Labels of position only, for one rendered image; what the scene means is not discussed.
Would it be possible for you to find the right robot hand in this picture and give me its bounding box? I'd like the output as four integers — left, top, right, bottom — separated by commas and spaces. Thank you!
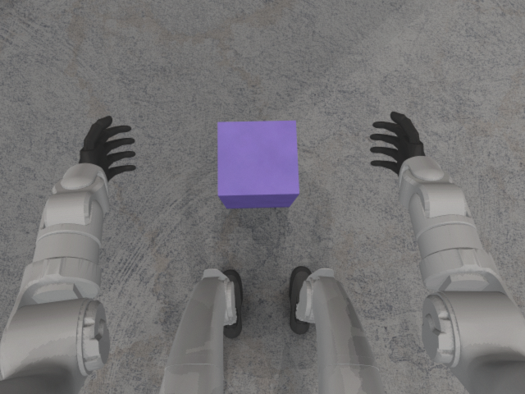
370, 112, 426, 176

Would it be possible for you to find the robot right upper arm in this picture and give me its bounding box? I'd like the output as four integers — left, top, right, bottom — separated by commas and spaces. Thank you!
422, 291, 525, 394

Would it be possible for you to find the right robot forearm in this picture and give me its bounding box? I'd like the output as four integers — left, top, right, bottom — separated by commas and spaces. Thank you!
398, 156, 525, 326

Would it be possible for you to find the robot left upper arm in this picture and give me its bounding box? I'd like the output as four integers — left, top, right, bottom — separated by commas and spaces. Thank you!
0, 297, 110, 394

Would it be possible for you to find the right robot foot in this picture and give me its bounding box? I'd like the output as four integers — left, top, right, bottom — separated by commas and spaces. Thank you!
289, 266, 312, 334

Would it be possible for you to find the robot left shin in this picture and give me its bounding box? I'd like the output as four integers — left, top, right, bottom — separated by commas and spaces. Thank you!
193, 268, 237, 326

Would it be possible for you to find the carton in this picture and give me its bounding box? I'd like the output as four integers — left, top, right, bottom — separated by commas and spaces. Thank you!
217, 121, 299, 208

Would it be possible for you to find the left robot hand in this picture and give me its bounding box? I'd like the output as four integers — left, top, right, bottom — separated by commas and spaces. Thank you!
78, 116, 136, 181

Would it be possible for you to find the left robot forearm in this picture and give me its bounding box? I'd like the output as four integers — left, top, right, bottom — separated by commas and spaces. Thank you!
0, 163, 110, 378

